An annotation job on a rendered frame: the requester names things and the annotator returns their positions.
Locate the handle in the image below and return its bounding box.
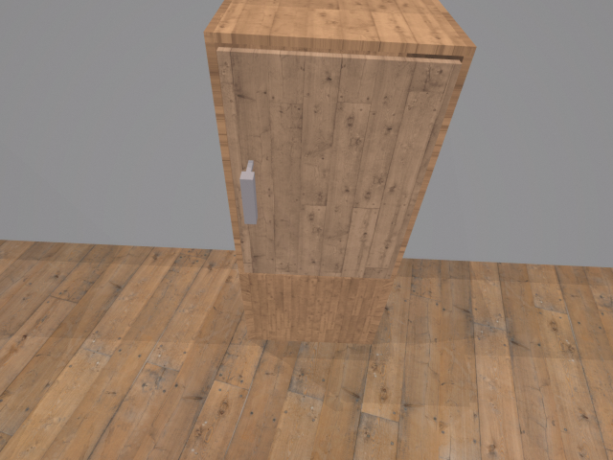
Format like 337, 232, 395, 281
239, 160, 258, 224

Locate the cupboard door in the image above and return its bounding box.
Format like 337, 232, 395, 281
216, 47, 462, 279

